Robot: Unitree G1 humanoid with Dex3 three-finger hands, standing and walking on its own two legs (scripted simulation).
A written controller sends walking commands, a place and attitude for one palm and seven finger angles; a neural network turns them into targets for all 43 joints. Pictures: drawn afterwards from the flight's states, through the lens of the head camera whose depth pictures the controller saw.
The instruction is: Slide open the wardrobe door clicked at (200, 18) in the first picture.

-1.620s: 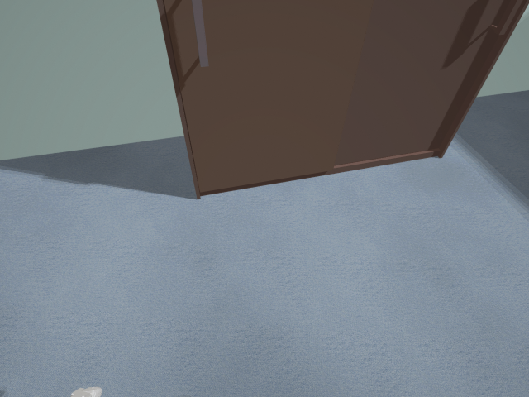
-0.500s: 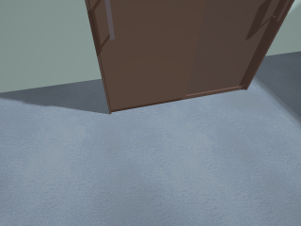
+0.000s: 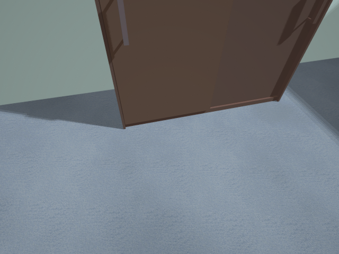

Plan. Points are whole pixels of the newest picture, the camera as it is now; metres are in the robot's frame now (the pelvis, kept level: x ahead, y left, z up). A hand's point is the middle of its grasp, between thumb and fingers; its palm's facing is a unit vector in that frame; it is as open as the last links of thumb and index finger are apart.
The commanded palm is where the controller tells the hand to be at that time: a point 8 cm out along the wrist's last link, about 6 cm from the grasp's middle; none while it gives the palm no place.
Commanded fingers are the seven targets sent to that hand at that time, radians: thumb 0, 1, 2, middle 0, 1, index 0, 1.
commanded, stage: walk to a spot facing it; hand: left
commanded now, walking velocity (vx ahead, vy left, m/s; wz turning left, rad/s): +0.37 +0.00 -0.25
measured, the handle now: (122, 18) +1.15 +0.32 +0.08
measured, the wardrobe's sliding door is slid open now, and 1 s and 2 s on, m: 0.00 0.00 0.00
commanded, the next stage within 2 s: turn to face it in 0.94 s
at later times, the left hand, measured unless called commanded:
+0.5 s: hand out of the picture +0.12 +0.15 -0.19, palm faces -0.02 -0.98 -0.19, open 7.4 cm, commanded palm none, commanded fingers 0.00 0.90 0.90 -0.20 -0.30 -0.20 -0.30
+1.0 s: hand (130, 175) +0.41 +0.17 -0.19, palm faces -0.12 -0.98 -0.18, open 7.4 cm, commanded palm none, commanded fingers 0.00 0.90 0.90 -0.20 -0.30 -0.20 -0.30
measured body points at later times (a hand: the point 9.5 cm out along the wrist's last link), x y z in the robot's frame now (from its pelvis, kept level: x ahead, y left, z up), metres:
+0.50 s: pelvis +0.13 -0.03 -0.02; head +0.15 -0.03 +0.43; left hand +0.13 +0.20 -0.17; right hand +0.05 -0.24 -0.18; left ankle +0.05 +0.11 -0.67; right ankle +0.06 -0.10 -0.74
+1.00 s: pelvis +0.35 +0.00 -0.01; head +0.36 +0.00 +0.44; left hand +0.41 +0.22 -0.17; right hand +0.36 -0.24 -0.16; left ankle +0.42 +0.06 -0.75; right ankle +0.33 -0.12 -0.66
